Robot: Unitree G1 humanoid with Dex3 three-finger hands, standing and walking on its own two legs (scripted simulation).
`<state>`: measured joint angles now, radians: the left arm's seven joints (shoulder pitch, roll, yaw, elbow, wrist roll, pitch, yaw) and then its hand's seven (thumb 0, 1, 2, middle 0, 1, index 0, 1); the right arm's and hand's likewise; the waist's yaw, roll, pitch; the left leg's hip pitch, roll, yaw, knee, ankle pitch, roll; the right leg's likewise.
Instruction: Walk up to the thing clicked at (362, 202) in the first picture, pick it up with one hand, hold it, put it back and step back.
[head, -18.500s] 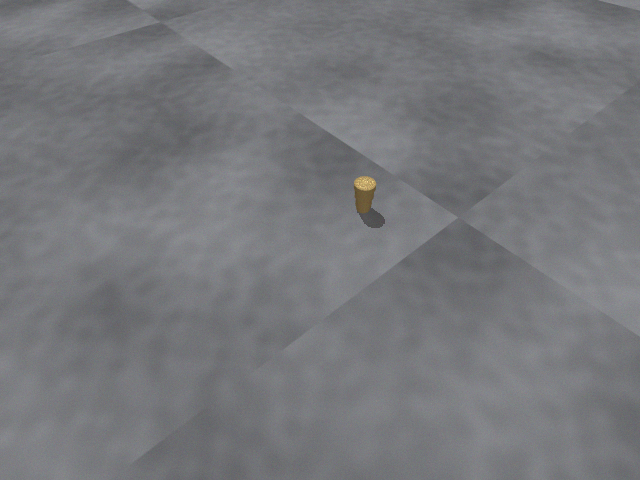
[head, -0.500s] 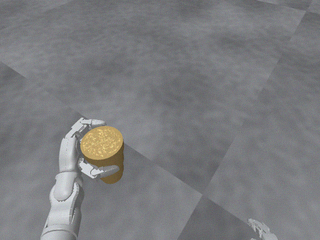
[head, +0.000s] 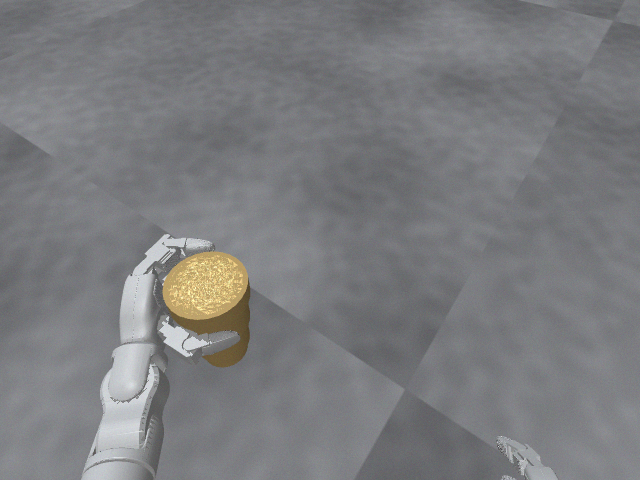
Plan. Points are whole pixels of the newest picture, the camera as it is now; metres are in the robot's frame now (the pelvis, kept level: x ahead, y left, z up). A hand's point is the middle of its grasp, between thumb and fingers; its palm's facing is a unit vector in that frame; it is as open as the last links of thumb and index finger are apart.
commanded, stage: hold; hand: left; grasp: from the side
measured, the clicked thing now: (217, 318) +0.32 +0.15 +0.02
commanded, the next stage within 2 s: crouch in 1.06 s
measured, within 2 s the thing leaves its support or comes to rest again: neither
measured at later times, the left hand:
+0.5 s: hand (197, 300) +0.33 +0.17 +0.05, palm faces +0.09 -1.00 -0.02, open 12.1 cm
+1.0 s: hand (197, 299) +0.33 +0.17 +0.06, palm faces +0.09 -1.00 -0.01, open 12.1 cm
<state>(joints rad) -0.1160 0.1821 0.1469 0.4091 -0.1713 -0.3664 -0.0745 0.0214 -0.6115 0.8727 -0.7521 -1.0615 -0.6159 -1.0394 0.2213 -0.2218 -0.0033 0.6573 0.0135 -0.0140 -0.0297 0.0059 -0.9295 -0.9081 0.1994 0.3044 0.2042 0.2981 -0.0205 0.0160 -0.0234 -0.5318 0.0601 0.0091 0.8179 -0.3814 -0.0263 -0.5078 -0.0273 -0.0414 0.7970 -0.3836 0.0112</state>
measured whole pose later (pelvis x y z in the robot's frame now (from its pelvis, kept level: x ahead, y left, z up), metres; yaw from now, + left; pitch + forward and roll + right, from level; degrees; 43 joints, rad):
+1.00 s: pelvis +0.00 +0.00 +0.00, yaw +0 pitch +6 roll -1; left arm -0.12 0.18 0.15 0.42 -0.17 -0.37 -0.08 0.02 -0.61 0.87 -0.75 -1.07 -0.61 -1.04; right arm 0.23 -0.23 -0.01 0.66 0.01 -0.01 -0.03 0.01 -0.94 -0.91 0.20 0.30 0.20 0.30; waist -0.02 0.02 -0.03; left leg -0.54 0.06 0.01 0.83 -0.39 -0.02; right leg -0.51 -0.03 -0.04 0.80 -0.39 0.01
